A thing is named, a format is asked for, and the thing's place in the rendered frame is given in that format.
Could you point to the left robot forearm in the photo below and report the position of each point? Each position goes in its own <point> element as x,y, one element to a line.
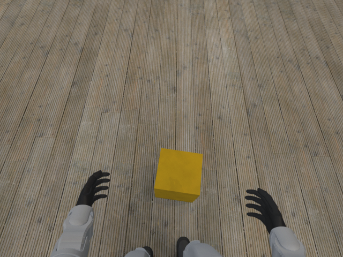
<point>77,232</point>

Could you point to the right robot shin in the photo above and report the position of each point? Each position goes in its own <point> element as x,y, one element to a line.
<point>192,242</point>

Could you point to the left robot hand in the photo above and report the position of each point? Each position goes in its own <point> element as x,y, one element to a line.
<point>87,195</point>

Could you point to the robot shin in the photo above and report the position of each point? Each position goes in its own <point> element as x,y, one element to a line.
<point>192,242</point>
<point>142,249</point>

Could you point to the right robot forearm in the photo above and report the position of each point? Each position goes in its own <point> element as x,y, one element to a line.
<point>284,243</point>

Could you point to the left robot shin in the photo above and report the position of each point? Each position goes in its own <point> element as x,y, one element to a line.
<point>142,249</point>

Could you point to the right robot hand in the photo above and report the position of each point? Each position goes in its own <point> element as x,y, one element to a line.
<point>270,214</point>

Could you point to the carton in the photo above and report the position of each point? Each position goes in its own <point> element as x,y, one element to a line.
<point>178,175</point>

